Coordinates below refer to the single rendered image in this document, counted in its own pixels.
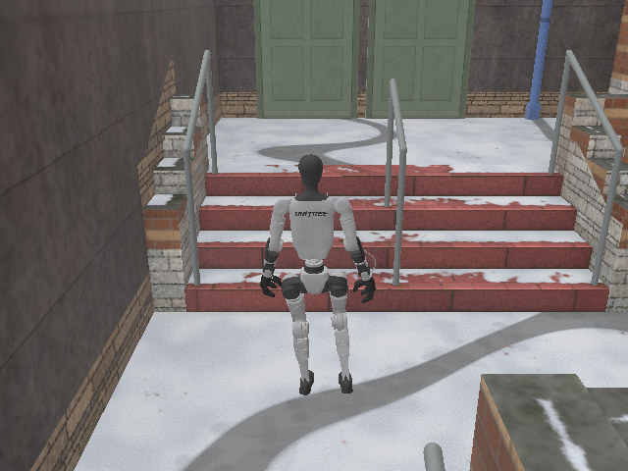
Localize left robot upper arm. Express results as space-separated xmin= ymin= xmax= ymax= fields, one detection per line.
xmin=268 ymin=198 xmax=291 ymax=252

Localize robot right shin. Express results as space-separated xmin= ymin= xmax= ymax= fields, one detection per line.
xmin=335 ymin=313 xmax=349 ymax=381

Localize right robot forearm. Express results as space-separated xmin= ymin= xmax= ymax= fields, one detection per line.
xmin=350 ymin=236 xmax=372 ymax=281

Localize robot right hand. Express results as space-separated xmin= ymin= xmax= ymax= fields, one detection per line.
xmin=353 ymin=277 xmax=376 ymax=303

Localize robot left hand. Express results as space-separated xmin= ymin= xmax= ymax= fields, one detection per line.
xmin=260 ymin=275 xmax=282 ymax=297

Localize right robot upper arm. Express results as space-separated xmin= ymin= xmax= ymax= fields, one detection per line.
xmin=332 ymin=197 xmax=359 ymax=251

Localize right robot thigh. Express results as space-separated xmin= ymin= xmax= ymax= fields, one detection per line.
xmin=328 ymin=272 xmax=348 ymax=331

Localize left robot forearm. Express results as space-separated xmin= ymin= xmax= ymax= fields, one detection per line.
xmin=262 ymin=238 xmax=279 ymax=278

